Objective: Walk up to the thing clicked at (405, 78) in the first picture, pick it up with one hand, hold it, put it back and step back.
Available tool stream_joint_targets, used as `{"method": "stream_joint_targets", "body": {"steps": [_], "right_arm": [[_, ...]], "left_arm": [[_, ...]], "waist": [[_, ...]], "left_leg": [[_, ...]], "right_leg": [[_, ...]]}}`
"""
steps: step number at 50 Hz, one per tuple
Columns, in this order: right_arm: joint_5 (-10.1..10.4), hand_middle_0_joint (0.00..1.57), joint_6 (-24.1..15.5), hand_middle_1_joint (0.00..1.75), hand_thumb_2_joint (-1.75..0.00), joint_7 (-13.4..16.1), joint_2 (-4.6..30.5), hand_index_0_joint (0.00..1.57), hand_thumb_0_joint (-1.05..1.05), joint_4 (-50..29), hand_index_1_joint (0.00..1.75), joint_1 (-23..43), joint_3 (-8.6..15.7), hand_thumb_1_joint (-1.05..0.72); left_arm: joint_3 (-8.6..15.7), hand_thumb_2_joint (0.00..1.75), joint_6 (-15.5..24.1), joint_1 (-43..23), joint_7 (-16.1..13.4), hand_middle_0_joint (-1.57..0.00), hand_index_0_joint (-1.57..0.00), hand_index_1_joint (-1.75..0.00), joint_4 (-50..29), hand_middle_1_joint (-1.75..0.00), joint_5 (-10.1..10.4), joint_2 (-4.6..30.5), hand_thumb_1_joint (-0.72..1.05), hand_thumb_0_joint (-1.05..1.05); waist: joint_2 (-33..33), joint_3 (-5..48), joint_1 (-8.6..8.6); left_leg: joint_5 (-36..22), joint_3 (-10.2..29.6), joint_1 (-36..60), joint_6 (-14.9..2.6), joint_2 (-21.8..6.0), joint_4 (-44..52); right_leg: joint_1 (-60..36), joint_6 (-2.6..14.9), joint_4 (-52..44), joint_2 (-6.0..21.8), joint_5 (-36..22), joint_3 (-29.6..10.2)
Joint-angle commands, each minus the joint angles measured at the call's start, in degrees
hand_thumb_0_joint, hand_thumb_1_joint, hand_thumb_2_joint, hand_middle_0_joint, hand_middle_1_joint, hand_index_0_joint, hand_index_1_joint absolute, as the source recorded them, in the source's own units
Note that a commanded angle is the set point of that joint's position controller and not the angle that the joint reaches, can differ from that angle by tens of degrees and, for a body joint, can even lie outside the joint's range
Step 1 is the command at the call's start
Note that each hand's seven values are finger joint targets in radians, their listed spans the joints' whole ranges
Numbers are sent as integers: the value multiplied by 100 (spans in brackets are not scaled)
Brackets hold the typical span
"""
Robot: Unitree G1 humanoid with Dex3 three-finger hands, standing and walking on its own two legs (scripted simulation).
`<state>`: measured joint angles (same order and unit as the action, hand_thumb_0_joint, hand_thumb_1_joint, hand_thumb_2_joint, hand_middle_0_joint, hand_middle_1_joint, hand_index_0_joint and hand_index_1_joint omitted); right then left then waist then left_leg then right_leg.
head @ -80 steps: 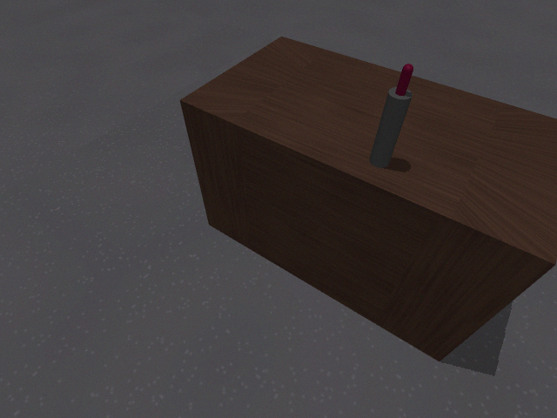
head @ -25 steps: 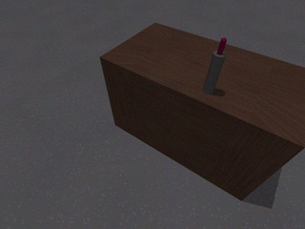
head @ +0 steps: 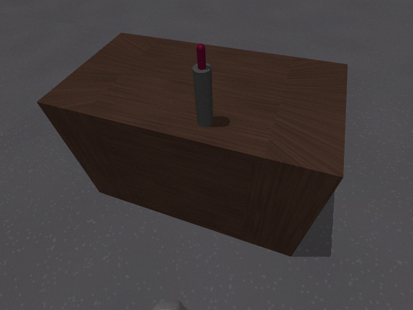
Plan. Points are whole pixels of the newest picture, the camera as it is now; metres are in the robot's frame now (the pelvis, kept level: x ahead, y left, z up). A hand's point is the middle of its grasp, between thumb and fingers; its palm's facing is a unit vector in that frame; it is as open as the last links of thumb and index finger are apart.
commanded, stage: walk up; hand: left
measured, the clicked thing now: (203, 88) +0.69 +0.07 +0.03
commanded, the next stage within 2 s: none
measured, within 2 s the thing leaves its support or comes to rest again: neither
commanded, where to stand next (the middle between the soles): +0.24 -0.02 m, yaw -15 degrees
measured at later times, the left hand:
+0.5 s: hand (127, 218) +0.34 +0.25 -0.12, palm faces -0.23 -0.89 -0.38, open 7.4 cm
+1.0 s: hand (145, 209) +0.39 +0.22 -0.16, palm faces -0.22 -0.89 -0.40, open 7.4 cm
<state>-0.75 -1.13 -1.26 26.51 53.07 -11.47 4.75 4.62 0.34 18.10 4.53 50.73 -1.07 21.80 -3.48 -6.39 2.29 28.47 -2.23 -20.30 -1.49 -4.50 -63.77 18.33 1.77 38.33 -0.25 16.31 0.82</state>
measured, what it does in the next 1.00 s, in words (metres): walks ahead: left foot, then right foot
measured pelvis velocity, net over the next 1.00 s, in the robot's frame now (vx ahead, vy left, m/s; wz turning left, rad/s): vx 0.20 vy -0.01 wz -0.23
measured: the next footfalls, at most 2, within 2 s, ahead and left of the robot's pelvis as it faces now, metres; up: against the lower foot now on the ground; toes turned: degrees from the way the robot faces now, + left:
left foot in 0.22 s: +0.20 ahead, +0.13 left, +0.00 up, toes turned -1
right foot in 0.60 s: +0.33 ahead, -0.17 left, +0.00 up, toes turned -11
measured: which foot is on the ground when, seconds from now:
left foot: up 0.00-0.20, down 0.22-0.60, up 0.62-0.94, down 0.96-1.00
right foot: down 0.00-0.24, up 0.26-0.58, down 0.60-1.00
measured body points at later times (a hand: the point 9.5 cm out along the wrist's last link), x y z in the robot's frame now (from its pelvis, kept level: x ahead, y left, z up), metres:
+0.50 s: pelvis +0.17 -0.01 +0.01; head +0.21 +0.00 +0.46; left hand +0.35 +0.29 -0.09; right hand +0.12 -0.33 -0.09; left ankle +0.16 +0.13 -0.72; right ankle +0.24 -0.16 -0.68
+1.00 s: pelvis +0.20 -0.01 -0.02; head +0.25 -0.01 +0.43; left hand +0.40 +0.26 -0.13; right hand +0.19 -0.35 -0.13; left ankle +0.24 +0.11 -0.72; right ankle +0.29 -0.16 -0.72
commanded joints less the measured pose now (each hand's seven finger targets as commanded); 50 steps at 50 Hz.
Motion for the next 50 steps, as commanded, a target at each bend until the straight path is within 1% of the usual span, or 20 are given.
{"method": "stream_joint_targets", "body": {"steps": [1,7,10,11,12,14,17,20,23,25,28,29,30,31,32,36,43,47,48,50], "right_arm": [[-10,20,-193,30,-90,-26,948,20,0,-485,30,-608,226,-90],[-125,20,-320,30,-90,-100,905,20,0,-868,30,-442,262,-90],[-129,20,-470,30,-90,-9,817,20,0,-676,30,-1403,334,-90],[-184,20,-531,30,-90,55,1139,20,0,-602,30,-1794,447,-90],[-261,20,-587,30,-90,96,1598,20,0,-696,30,-1855,517,-90],[3,20,-577,30,-90,58,1729,20,0,-962,30,-1017,515,-90],[-43,20,-616,30,-90,73,1205,20,0,-999,30,-972,336,-90],[-33,20,-614,30,-90,101,1166,20,0,-922,30,-1140,277,-90],[-53,20,-480,30,-90,134,1052,20,0,-1064,30,-886,188,-90],[-17,20,-359,30,-90,148,1054,20,0,-1072,30,-845,176,-90],[100,20,-163,30,-90,153,815,20,0,-1152,30,-614,85,-90],[158,20,-134,30,-90,154,559,20,0,-1170,30,-799,-21,-90],[185,20,-73,30,-90,158,291,20,0,-1225,30,-1109,-139,-90],[139,20,78,30,-90,220,438,20,0,-1029,30,-1388,-111,-90],[146,20,171,30,-90,268,758,20,0,-947,30,-1365,33,-90],[132,20,247,30,-90,276,825,20,0,-583,30,-1239,63,-90],[2,20,262,30,-90,266,781,20,0,-514,30,-811,84,-90],[-53,20,172,30,-90,215,668,20,0,-308,30,-1113,157,-90],[-113,20,135,30,-90,225,708,20,0,-290,30,-1125,183,-90],[-205,20,84,30,-90,218,1436,20,0,-604,30,-400,314,-90]], "left_arm": [[434,90,219,-27,-238,-20,-20,-30,-535,-30,42,1733,90,0],[374,90,348,41,-234,-20,-20,-30,-821,-30,30,1694,90,0],[254,90,318,-403,-231,-20,-20,-30,-1017,-30,22,1432,90,0],[130,90,307,-179,-240,-20,-20,-30,-1034,-30,26,1024,90,0],[21,90,312,90,-262,-20,-20,-30,-1063,-30,46,594,90,0],[176,90,247,425,-346,-20,-20,-30,-812,-30,-33,1481,90,0],[248,90,321,117,-290,-20,-20,-30,-641,-30,24,1450,90,0],[168,90,270,-66,-207,-20,-20,-30,-762,-30,123,1116,90,0],[66,90,257,-293,-200,-20,-20,-30,-865,-30,151,872,90,0],[76,90,254,-470,-253,-20,-20,-30,-797,-30,114,931,90,0],[178,90,277,37,-358,-20,-20,-30,-465,-30,101,1194,90,0],[286,90,304,342,-419,-20,-20,-30,-412,-30,99,1500,90,0],[362,90,344,474,-495,-20,-20,-30,-487,-30,56,1832,90,0],[246,90,318,107,-541,-20,-20,-30,-715,-30,98,1754,90,0],[266,90,267,-371,-577,-20,-20,-30,-795,-30,143,1881,90,0],[162,90,182,-813,-633,-20,-20,-30,-784,-30,85,1593,90,0],[254,90,130,-759,-670,-20,-20,-30,-757,-30,-1,1634,90,0],[196,90,-18,-1216,-629,-20,-20,-30,-815,-30,36,1526,90,0],[135,90,-57,-1203,-623,-20,-20,-30,-818,-30,74,1359,90,0],[16,90,-91,-1091,-641,-20,-20,-30,-792,-30,143,952,90,0]], "waist": [[1083,271,-206],[813,238,-170],[567,584,-813],[-440,796,-985],[-1419,681,-882],[-406,317,-471],[-136,-183,-399],[-545,-29,-411],[-849,142,-352],[-785,370,-439],[82,932,-22],[883,1252,194],[1868,1554,138],[1243,1455,-106],[1386,1305,-142],[1211,1008,-314],[1388,991,-123],[1185,1041,-430],[963,1017,-445],[-1030,547,-305]], "left_leg": [[-436,321,-534,-10,-205,673],[-908,187,-109,30,-45,2053],[-1629,-114,1762,-15,275,3350],[-944,710,2500,-127,-138,3938],[267,3202,2765,-489,-1546,4760],[1338,4142,1914,-1323,-2420,5217],[-1260,2108,1307,-1042,-1525,4895],[-4082,725,1429,-927,-1144,4347],[-5365,-156,1242,-856,-890,3882],[-5084,-266,1061,-750,-808,3540],[-3396,-473,274,-433,-443,2008],[-2243,-538,-222,-245,-157,994],[225,-375,-1199,-70,392,68],[530,369,-728,-5,199,-299],[679,423,-519,26,100,-518],[296,510,-337,47,34,-187],[235,307,-413,95,177,833],[-882,-16,722,-4,414,2519],[-1005,151,887,-56,362,2978],[-375,2764,438,-687,-1423,4522]], "right_leg": [[-275,1028,-2229,1200,1277,-2253],[15,1062,-2018,1266,874,-2109],[911,679,-535,742,-122,-1302],[1517,406,882,146,35,-869],[2635,128,2308,-760,1236,-674],[2479,114,2880,-43,1299,-956],[2006,-12,2502,247,522,-1004],[1620,-83,1769,186,293,-636],[923,-80,600,169,-136,-30],[389,-86,126,-9,-483,251],[-1373,4,-789,-237,-1811,247],[-1997,139,-941,127,-2641,-302],[-2588,645,-1049,1451,-3756,-2275],[-1661,974,-1398,2054,-2972,-3064],[-1156,1471,-1429,2146,-2518,-3115],[-173,958,-1251,1281,-1262,-1988],[-125,1212,-1014,1425,-1514,-2108],[739,873,-499,1191,-1111,-1758],[952,692,-146,1009,-914,-1642],[1848,85,1478,-453,1278,-582]]}}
